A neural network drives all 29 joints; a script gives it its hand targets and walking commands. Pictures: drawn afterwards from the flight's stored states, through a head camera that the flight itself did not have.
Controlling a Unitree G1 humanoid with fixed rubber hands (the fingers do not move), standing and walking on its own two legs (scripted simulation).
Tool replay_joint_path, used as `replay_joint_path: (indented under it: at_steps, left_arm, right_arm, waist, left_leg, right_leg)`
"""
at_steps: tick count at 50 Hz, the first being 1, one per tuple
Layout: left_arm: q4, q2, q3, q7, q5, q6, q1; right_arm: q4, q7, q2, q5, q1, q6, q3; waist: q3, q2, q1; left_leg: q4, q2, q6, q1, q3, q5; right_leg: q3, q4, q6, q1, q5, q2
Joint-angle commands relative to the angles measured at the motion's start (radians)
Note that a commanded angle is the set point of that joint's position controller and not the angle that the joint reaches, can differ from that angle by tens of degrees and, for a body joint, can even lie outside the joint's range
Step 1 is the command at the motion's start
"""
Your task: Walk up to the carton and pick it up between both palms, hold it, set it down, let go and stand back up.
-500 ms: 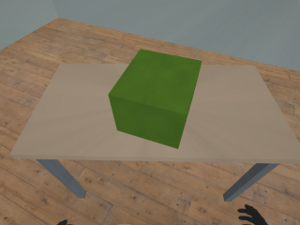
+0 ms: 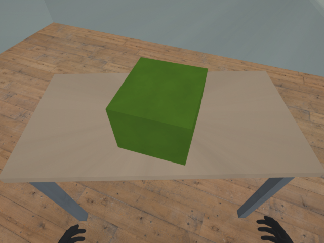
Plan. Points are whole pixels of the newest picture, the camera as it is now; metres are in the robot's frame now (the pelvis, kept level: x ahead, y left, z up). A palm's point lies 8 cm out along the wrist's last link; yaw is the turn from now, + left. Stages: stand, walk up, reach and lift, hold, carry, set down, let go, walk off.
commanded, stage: walk up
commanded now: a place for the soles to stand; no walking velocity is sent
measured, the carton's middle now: (161, 108) +0.52 +0.02 -0.01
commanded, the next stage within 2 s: reach and lift in 0.96 s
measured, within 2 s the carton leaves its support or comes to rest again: neither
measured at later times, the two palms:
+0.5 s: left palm out of the picture +0.11 +0.27 -0.09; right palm out of the picture +0.10 -0.26 -0.08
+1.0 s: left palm out of the picture +0.12 +0.27 -0.09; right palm out of the picture +0.07 -0.26 -0.09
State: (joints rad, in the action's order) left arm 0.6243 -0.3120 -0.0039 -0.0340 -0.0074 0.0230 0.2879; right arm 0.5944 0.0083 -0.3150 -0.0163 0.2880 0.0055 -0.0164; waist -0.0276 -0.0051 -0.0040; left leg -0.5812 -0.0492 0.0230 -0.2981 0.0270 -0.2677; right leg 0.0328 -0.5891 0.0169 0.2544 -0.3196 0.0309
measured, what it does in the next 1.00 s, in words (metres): stands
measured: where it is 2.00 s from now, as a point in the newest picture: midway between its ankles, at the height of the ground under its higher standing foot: outside the picture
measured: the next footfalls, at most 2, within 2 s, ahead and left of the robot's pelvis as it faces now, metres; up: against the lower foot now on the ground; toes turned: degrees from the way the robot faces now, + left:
none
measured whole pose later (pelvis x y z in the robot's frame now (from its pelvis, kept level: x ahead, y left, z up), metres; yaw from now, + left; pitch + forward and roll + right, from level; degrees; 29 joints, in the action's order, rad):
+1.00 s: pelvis -0.01 +0.02 +0.00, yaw -5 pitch -1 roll +0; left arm 0.64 -0.30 -0.01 -0.02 0.00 0.04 0.29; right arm 0.67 -0.01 -0.31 -0.03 0.26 -0.03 -0.03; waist -0.04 -0.01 0.00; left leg -0.57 -0.07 0.00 -0.29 0.13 -0.27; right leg 0.12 -0.59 0.00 0.28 -0.29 0.04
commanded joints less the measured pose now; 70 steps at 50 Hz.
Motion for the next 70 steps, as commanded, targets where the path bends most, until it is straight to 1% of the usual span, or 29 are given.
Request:
replay_joint_path:
  at_steps: [1, 2, 3, 4, 9, 12, 16, 20, 29, 30, 37, 41, 44, 48, 49, 50, 51, 52, 53, 54, 55, 56, 57, 58, 61, 64, 67, 70]
  left_arm:
    - [-0.071, -0.132, -0.047, 0.002, 0.004, -0.015, -0.004]
    - [-0.072, -0.132, -0.047, 0.001, 0.004, -0.015, -0.007]
    - [-0.075, -0.124, -0.041, 0.006, 0.013, -0.022, -0.014]
    - [-0.073, -0.129, -0.042, 0.008, 0.014, -0.026, -0.016]
    - [-0.067, -0.124, -0.039, 0.012, 0.011, -0.027, -0.014]
    - [-0.066, -0.119, -0.039, 0.012, 0.010, -0.025, -0.015]
    - [-0.066, -0.116, -0.040, 0.011, 0.011, -0.024, -0.014]
    - [-0.063, -0.111, -0.042, 0.012, 0.008, -0.025, -0.013]
    - [-0.059, -0.106, -0.046, 0.013, 0.004, -0.030, -0.003]
    - [-0.059, -0.105, -0.046, 0.013, 0.004, -0.031, 0.002]
    - [-0.058, -0.105, -0.050, 0.013, 0.003, -0.034, 0.013]
    - [-0.060, -0.107, -0.051, 0.015, 0.003, -0.035, 0.020]
    - [-0.063, -0.106, -0.051, 0.015, 0.003, -0.034, 0.020]
    - [-0.067, -0.109, -0.052, 0.016, 0.004, -0.034, 0.023]
    - [-0.110, -0.147, -0.047, 0.049, 0.010, 0.106, -0.413]
    - [-0.129, -0.097, -0.021, 0.072, -0.008, 0.165, -0.329]
    - [-0.157, -0.087, -0.024, 0.073, -0.015, 0.190, -0.332]
    - [-0.182, -0.071, -0.018, 0.063, -0.010, 0.210, -0.305]
    - [-0.225, -0.071, -0.029, 0.045, -0.012, 0.227, -0.283]
    - [-0.263, -0.060, -0.031, 0.031, -0.011, 0.244, -0.258]
    - [-0.292, -0.049, -0.037, 0.027, -0.012, 0.254, -0.229]
    - [-0.294, -0.058, -0.052, 0.026, -0.018, 0.257, -0.200]
    - [-0.288, -0.069, -0.071, 0.027, -0.028, 0.256, -0.175]
    - [-0.271, -0.076, -0.085, 0.026, -0.034, 0.252, -0.152]
    - [-0.234, -0.096, -0.109, 0.020, -0.031, 0.229, -0.143]
    - [-0.225, -0.100, -0.120, 0.011, -0.027, 0.199, -0.177]
    - [-0.246, -0.091, -0.112, 0.001, -0.018, 0.165, -0.206]
    - [-0.276, -0.083, -0.100, -0.012, 0.000, 0.127, -0.206]
  right_arm:
    - [-0.078, 0.007, -0.121, -0.003, 0.002, -0.016, -0.039]
    - [-0.078, 0.007, -0.122, -0.004, 0.003, -0.017, -0.039]
    - [-0.074, 0.001, -0.115, 0.003, -0.019, -0.016, -0.031]
    - [-0.074, -0.002, -0.110, 0.003, -0.020, -0.016, -0.029]
    - [-0.060, -0.004, -0.118, 0.004, -0.020, -0.018, -0.028]
    - [-0.055, -0.005, -0.121, 0.005, -0.023, -0.018, -0.027]
    - [-0.050, -0.006, -0.121, 0.005, -0.029, -0.016, -0.028]
    - [-0.046, -0.007, -0.123, 0.006, -0.026, -0.019, -0.030]
    - [-0.041, -0.009, -0.125, 0.005, -0.025, -0.021, -0.033]
    - [-0.041, -0.009, -0.127, 0.005, -0.026, -0.020, -0.035]
    - [-0.037, -0.008, -0.127, 0.004, -0.019, -0.019, -0.035]
    - [-0.035, -0.008, -0.127, 0.004, -0.013, -0.019, -0.034]
    - [-0.035, -0.007, -0.129, 0.003, -0.015, -0.018, -0.034]
    - [-0.034, -0.007, -0.131, 0.003, -0.013, -0.017, -0.034]
    - [0.102, -0.035, -0.040, -0.080, -0.371, -0.173, -0.127]
    - [0.137, -0.063, -0.074, -0.081, -0.265, -0.223, -0.145]
    - [0.140, -0.070, -0.074, -0.071, -0.241, -0.241, -0.149]
    - [0.137, -0.061, -0.070, -0.063, -0.193, -0.257, -0.146]
    - [0.111, -0.044, -0.072, -0.044, -0.145, -0.266, -0.137]
    - [0.097, -0.028, -0.069, -0.029, -0.108, -0.268, -0.140]
    - [0.091, -0.021, -0.073, -0.023, -0.098, -0.268, -0.155]
    - [0.098, -0.020, -0.081, -0.019, -0.094, -0.264, -0.163]
    - [0.093, -0.019, -0.084, -0.016, -0.090, -0.261, -0.157]
    - [0.086, -0.016, -0.078, -0.008, -0.082, -0.256, -0.141]
    - [0.028, -0.002, -0.044, 0.009, -0.083, -0.247, -0.094]
    - [-0.023, 0.011, -0.007, 0.013, -0.085, -0.242, -0.074]
    - [-0.065, 0.023, 0.030, 0.020, -0.064, -0.234, -0.068]
    - [-0.098, 0.035, 0.053, 0.030, -0.035, -0.236, -0.072]
  waist:
    - [0.026, -0.012, 0.001]
    - [0.029, -0.013, 0.002]
    - [0.028, 0.001, 0.002]
    - [0.038, -0.003, 0.005]
    - [0.073, -0.003, 0.003]
    - [0.061, -0.005, 0.001]
    - [0.032, -0.005, 0.000]
    - [0.022, 0.006, 0.002]
    - [0.024, 0.013, 0.004]
    - [0.023, 0.019, 0.003]
    - [0.020, 0.009, 0.007]
    - [0.027, -0.003, 0.008]
    - [0.025, -0.003, 0.008]
    - [0.027, -0.007, 0.008]
    - [-0.033, 0.053, 0.003]
    - [-0.101, 0.018, 0.025]
    - [-0.075, -0.031, 0.028]
    - [-0.055, -0.096, 0.039]
    - [-0.005, -0.141, 0.037]
    - [0.038, -0.138, 0.042]
    - [0.079, -0.085, 0.037]
    - [0.109, -0.060, 0.033]
    - [0.127, -0.053, 0.027]
    - [0.129, -0.057, 0.020]
    - [0.072, -0.054, 0.001]
    - [-0.002, -0.012, -0.008]
    - [-0.053, 0.031, -0.003]
    - [-0.043, 0.056, 0.009]
  left_leg:
    - [0.064, -0.068, -0.065, 0.066, -0.065, 0.093]
    - [0.063, -0.070, -0.064, 0.071, -0.062, 0.096]
    - [0.055, -0.063, -0.055, 0.078, -0.060, 0.128]
    - [0.055, -0.064, -0.052, 0.094, -0.057, 0.142]
    - [0.072, -0.078, -0.057, 0.118, -0.056, 0.168]
    - [0.087, -0.084, -0.060, 0.108, -0.055, 0.143]
    - [0.106, -0.085, -0.059, 0.090, -0.052, 0.077]
    - [0.127, -0.091, -0.063, 0.077, -0.055, 0.035]
    - [0.150, -0.101, -0.069, 0.074, -0.051, -0.039]
    - [0.151, -0.103, -0.070, 0.073, -0.049, -0.043]
    - [0.148, -0.106, -0.072, 0.077, -0.037, -0.064]
    - [0.138, -0.109, -0.072, 0.088, -0.027, -0.039]
    - [0.134, -0.110, -0.072, 0.090, -0.020, -0.043]
    - [0.122, -0.110, -0.073, 0.101, -0.009, -0.011]
    - [0.087, -0.008, -0.015, 0.007, 0.097, -0.206]
    - [0.081, -0.003, -0.019, 0.075, 0.060, -0.242]
    - [0.042, 0.006, -0.014, 0.191, 0.051, -0.198]
    - [-0.025, 0.022, -0.006, 0.341, 0.042, -0.114]
    - [-0.087, 0.040, -0.004, 0.493, 0.034, -0.036]
    - [-0.094, 0.042, -0.006, 0.571, 0.028, 0.025]
    - [-0.042, 0.026, -0.006, 0.539, 0.031, 0.060]
    - [0.003, 0.024, -0.006, 0.478, 0.046, 0.093]
    - [0.041, 0.029, -0.004, 0.433, 0.058, 0.130]
    - [0.070, 0.038, -0.001, 0.406, 0.066, 0.156]
    - [0.123, 0.067, 0.000, 0.370, 0.080, 0.168]
    - [0.168, 0.079, 0.004, 0.358, 0.092, 0.152]
    - [0.200, 0.075, 0.012, 0.380, 0.099, 0.155]
    - [0.213, 0.066, 0.018, 0.418, 0.097, 0.194]
  right_leg:
    - [0.121, 0.132, 0.050, 0.064, 0.156, -0.110]
    - [0.120, 0.131, 0.050, 0.063, 0.160, -0.108]
    - [0.137, 0.146, 0.044, 0.069, 0.187, -0.122]
    - [0.141, 0.150, 0.043, 0.069, 0.202, -0.126]
    - [0.120, 0.130, 0.031, 0.035, 0.224, -0.107]
    - [0.118, 0.126, 0.030, 0.036, 0.199, -0.100]
    - [0.126, 0.138, 0.028, 0.057, 0.142, -0.094]
    - [0.129, 0.135, 0.024, 0.059, 0.120, -0.086]
    - [0.141, 0.129, 0.021, 0.070, 0.093, -0.075]
    - [0.144, 0.127, 0.021, 0.072, 0.095, -0.075]
    - [0.159, 0.125, 0.022, 0.089, 0.094, -0.070]
    - [0.168, 0.119, 0.023, 0.092, 0.120, -0.069]
    - [0.174, 0.117, 0.024, 0.100, 0.119, -0.067]
    - [0.185, 0.110, 0.025, 0.104, 0.147, -0.065]
    - [-0.053, 0.058, 0.053, 0.171, -0.165, -0.014]
    - [-0.063, 0.071, 0.059, 0.212, -0.178, -0.031]
    - [-0.064, 0.099, 0.063, 0.302, -0.175, -0.055]
    - [-0.042, 0.142, 0.075, 0.427, -0.152, -0.088]
    - [-0.015, 0.194, 0.087, 0.517, -0.143, -0.116]
    - [-0.014, 0.220, 0.084, 0.526, -0.072, -0.111]
    - [-0.036, 0.204, 0.059, 0.417, 0.061, -0.072]
    - [-0.050, 0.182, 0.038, 0.275, 0.169, -0.041]
    - [-0.056, 0.169, 0.018, 0.161, 0.262, -0.025]
    - [-0.056, 0.166, 0.004, 0.087, 0.312, -0.018]
    - [-0.039, 0.191, -0.020, 0.006, 0.360, -0.022]
    - [-0.027, 0.226, -0.026, -0.015, 0.353, -0.024]
    - [-0.024, 0.268, -0.018, -0.009, 0.308, -0.024]
    - [-0.030, 0.293, -0.011, -0.010, 0.294, -0.018]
